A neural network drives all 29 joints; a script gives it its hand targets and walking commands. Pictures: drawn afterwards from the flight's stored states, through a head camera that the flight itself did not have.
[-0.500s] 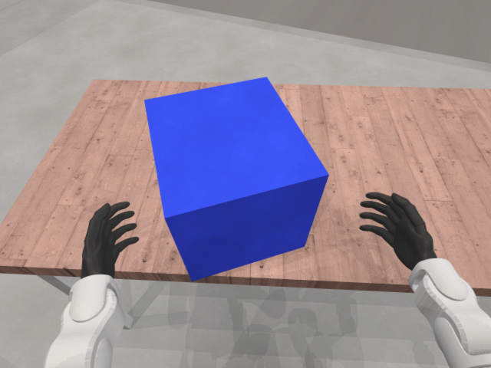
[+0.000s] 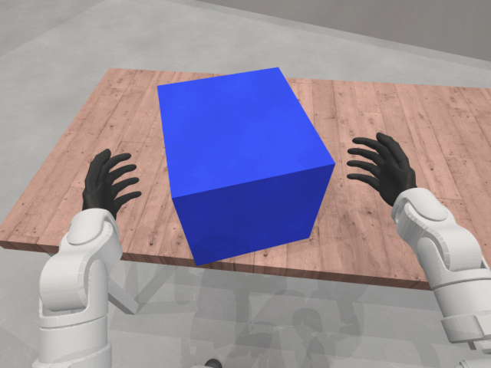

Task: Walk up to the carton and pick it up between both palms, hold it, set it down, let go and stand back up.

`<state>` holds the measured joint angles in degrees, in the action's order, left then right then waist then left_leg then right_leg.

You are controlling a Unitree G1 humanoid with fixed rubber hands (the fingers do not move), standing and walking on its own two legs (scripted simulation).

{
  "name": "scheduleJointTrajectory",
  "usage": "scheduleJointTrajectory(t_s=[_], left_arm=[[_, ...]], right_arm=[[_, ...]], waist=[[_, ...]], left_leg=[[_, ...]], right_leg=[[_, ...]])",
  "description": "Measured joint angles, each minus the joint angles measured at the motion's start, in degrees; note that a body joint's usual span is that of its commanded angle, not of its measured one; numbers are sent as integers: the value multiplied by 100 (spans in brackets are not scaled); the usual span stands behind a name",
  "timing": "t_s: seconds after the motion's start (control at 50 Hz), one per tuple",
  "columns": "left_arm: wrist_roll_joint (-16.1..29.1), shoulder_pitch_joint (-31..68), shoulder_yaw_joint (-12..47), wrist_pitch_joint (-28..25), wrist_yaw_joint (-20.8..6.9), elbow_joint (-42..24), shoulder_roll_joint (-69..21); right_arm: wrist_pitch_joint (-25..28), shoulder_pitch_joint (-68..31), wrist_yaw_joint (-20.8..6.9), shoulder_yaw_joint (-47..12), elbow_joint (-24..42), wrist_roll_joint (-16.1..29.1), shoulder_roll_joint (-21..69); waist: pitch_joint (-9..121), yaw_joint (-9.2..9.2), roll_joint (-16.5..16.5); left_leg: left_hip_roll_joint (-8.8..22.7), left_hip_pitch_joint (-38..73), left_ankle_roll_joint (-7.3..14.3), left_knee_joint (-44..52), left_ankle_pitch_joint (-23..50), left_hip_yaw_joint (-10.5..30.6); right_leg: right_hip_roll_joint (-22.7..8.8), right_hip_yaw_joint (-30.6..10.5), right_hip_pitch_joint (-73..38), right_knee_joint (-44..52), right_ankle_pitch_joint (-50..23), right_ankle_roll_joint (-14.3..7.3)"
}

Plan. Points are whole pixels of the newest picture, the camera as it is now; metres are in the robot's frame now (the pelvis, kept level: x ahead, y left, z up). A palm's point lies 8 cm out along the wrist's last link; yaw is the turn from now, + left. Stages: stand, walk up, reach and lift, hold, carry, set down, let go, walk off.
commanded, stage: reach and lift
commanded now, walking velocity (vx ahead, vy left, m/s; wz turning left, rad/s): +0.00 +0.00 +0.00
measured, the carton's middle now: (237, 166) +0.44 +0.11 +0.04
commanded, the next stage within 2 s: none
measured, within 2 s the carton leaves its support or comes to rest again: neither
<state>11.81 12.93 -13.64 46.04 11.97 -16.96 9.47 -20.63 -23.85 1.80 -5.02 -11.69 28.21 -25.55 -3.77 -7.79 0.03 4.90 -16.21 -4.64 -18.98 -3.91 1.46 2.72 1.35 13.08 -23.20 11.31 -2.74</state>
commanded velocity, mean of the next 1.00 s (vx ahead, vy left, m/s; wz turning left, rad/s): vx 0.00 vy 0.00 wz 0.00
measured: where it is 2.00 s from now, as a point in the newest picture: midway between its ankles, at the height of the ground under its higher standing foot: outside the picture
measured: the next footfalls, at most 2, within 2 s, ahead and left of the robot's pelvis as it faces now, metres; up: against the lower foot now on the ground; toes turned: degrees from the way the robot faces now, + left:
none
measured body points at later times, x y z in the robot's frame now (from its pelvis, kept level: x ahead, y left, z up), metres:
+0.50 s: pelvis +0.01 +0.00 +0.00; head +0.06 +0.01 +0.45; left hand +0.33 +0.29 +0.15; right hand +0.47 -0.11 +0.15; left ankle +0.06 +0.17 -0.74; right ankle +0.01 -0.09 -0.74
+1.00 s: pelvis +0.01 +0.01 +0.00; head +0.07 +0.01 +0.45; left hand +0.37 +0.31 +0.17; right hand +0.52 -0.08 +0.17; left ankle +0.06 +0.17 -0.74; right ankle +0.01 -0.09 -0.74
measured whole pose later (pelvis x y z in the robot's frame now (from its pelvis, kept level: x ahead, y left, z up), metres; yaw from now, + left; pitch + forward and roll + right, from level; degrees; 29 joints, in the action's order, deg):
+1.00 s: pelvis +0.01 +0.01 +0.00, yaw +1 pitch +7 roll -1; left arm 10.7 40.3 -12.8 45.7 11.5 7.1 13.2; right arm -22.3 -55.6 0.3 -8.7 -40.4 30.1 -28.1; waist 0.8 -12.6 -0.9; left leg 4.8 -23.7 -4.4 -21.4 -5.2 3.3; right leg 3.1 2.3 17.8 -21.1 10.7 -2.2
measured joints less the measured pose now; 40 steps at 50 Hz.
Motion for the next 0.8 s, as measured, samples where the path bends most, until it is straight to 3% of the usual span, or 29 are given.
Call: scheduleJointTrajectory(t_s=[0.32, 0.8], left_arm=[[-67, 1056, -86, 312, 8, 695, 106], [-50, 2225, -12, 225, -58, 1663, 369]], right_arm=[[-263, -1186, 5, -140, -889, 158, -168], [-258, -2564, -29, -340, -2069, 261, -287]], waist=[[150, -140, -31], [368, -369, -101]], left_leg=[[-2, -258, 7, -167, -79, 45], [-11, -614, 15, -241, -145, 171]], right_leg=[[14, 9, 180, -29, 16, 18], [32, 94, 362, 163, -18, 44]])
